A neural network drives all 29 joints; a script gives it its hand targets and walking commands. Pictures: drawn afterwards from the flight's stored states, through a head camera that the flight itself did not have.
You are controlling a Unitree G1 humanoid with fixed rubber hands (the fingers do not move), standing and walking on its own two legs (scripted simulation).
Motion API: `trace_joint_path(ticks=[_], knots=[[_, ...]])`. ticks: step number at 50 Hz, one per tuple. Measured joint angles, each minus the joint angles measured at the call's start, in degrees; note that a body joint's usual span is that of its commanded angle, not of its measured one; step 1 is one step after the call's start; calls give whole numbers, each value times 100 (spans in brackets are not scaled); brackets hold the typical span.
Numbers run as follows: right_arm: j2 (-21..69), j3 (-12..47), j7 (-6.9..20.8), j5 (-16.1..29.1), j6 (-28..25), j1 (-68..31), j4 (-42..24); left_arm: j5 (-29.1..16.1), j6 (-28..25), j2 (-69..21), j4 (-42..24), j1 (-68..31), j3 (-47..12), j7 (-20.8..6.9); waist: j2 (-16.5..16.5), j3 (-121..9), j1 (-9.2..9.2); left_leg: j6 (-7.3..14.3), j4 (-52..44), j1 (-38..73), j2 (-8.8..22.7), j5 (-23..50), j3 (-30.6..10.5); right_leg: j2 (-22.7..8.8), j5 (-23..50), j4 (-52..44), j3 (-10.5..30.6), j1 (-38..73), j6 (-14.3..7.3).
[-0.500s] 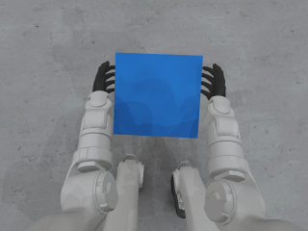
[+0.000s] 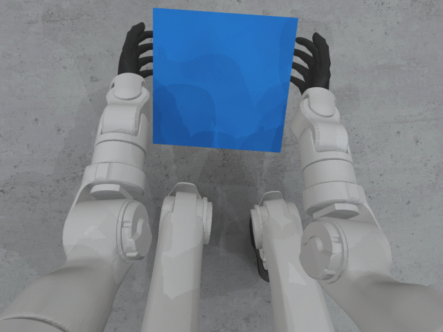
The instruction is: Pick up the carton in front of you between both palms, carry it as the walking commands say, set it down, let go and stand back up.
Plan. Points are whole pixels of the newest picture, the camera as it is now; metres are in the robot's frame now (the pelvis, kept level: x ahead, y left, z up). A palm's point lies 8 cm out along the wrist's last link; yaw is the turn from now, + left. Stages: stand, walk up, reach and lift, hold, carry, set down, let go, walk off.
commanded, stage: set down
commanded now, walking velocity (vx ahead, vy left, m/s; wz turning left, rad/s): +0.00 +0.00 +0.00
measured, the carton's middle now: (221, 85) +0.51 +0.06 -0.22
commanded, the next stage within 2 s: none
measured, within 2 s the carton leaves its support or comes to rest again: rests again in 1.14 s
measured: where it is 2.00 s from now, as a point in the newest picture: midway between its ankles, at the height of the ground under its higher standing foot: (223, 248)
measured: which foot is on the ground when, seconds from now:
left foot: down 0.00-1.00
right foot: down 0.00-1.00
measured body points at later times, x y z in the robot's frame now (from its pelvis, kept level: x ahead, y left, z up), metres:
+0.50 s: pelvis -0.01 +0.00 -0.08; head +0.34 +0.04 +0.20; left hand +0.52 +0.21 -0.24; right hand +0.52 -0.09 -0.24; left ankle +0.12 +0.12 -0.44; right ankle +0.08 -0.13 -0.44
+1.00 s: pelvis -0.01 -0.01 -0.09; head +0.34 +0.03 +0.19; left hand +0.53 +0.21 -0.25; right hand +0.53 -0.09 -0.24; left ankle +0.12 +0.12 -0.44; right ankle +0.08 -0.13 -0.44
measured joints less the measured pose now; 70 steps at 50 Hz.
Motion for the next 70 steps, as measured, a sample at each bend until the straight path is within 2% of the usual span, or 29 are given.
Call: trace_joint_path(ticks=[14,21,23,25,36,48,70], knots=[[-322,117,-161,290,-89,-888,419,-342,-105,630,657,-1055,-342,-151,-122,947,137,-108,1057,-833,-21,-61,-32,188,-107,1096,-78,-847,82],[-507,399,-281,548,-93,-1121,597,-691,-196,868,883,-1237,-484,-289,-50,1422,248,-33,1504,-813,177,-269,95,354,-224,1513,-3,-871,153],[-579,499,-232,606,-98,-1140,657,-749,-217,843,948,-1286,-515,-393,-45,1429,274,-28,1567,-830,203,-300,123,372,-245,1588,14,-905,159],[-605,483,-263,580,-107,-1181,741,-694,-239,805,1031,-1336,-451,-378,-66,1427,294,-37,1614,-842,229,-323,133,394,-247,1644,17,-942,151],[-619,332,0,326,-162,-1477,1078,-306,-366,910,1330,-1528,62,-669,-180,1511,302,-110,1718,-859,343,-309,103,467,-104,1763,-52,-1089,61],[-712,84,334,50,-230,-1749,1313,23,-455,966,1389,-1688,405,-938,-229,1621,277,-55,1726,-858,411,-362,134,409,-120,1744,-77,-1091,25],[-875,165,660,98,-677,-1678,1412,-152,-903,936,1333,-1529,494,-1053,-127,1644,269,120,1949,-1009,527,-690,288,203,-427,1911,-93,-1189,-13]])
